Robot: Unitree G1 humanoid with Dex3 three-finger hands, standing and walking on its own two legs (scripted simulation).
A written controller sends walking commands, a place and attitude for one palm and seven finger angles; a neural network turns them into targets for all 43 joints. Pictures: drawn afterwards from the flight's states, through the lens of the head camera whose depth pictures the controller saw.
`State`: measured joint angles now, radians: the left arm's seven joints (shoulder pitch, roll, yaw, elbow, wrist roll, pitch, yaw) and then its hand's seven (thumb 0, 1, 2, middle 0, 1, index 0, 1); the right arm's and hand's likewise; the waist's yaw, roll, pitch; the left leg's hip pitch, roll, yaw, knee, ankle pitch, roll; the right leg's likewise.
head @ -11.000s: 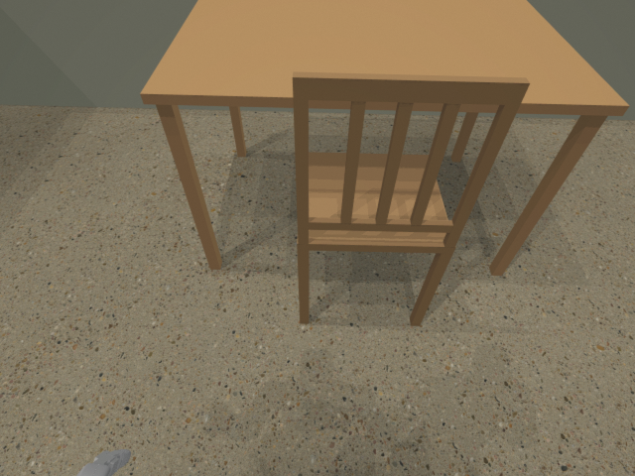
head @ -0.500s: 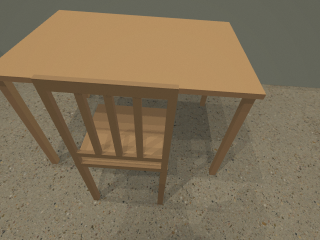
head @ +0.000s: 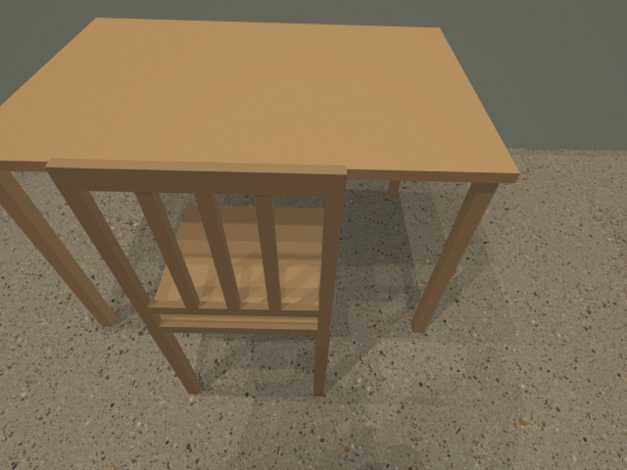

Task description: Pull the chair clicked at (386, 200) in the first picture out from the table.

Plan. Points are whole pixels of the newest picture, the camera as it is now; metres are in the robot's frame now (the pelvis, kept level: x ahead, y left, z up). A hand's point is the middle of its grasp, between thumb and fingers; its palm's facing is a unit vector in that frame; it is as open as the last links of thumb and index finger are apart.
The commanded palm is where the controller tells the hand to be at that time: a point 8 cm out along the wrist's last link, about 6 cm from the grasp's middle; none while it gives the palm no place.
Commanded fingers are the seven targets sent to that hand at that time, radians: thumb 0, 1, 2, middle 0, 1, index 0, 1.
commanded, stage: look again from close up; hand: left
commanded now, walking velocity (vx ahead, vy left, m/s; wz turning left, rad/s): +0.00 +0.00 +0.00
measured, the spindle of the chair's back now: (221, 257) +0.47 +0.20 -0.08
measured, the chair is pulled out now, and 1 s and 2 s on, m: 0.00 0.00 0.00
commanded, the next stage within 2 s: shuffle to correct the standing spot in 1.04 s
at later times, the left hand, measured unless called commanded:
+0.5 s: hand out of the picture +0.02 +0.18 -0.18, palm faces +0.02 -0.97 -0.23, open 7.4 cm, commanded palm none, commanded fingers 0.00 0.90 0.90 -0.20 -0.30 -0.20 -0.30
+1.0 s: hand out of the picture -0.05 +0.18 -0.18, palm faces +0.00 -0.98 -0.20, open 7.4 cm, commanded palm none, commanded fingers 0.00 0.90 0.90 -0.20 -0.30 -0.20 -0.30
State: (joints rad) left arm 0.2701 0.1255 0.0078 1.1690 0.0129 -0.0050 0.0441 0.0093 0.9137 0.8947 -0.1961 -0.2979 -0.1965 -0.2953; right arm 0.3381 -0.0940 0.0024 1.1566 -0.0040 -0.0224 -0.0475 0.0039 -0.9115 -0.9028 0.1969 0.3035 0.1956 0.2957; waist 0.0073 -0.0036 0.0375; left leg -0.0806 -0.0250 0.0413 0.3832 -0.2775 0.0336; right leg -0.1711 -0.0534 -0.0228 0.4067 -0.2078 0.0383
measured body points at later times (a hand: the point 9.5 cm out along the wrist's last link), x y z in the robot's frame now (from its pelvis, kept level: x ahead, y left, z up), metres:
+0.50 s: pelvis -0.02 -0.01 -0.01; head -0.02 +0.00 +0.44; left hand +0.02 +0.23 -0.16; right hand +0.06 -0.25 -0.15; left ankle -0.04 +0.09 -0.74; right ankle +0.01 -0.14 -0.74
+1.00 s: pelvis -0.03 +0.01 +0.00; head -0.02 +0.01 +0.45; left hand -0.05 +0.23 -0.17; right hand -0.06 -0.21 -0.16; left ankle -0.04 +0.09 -0.74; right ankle +0.01 -0.14 -0.74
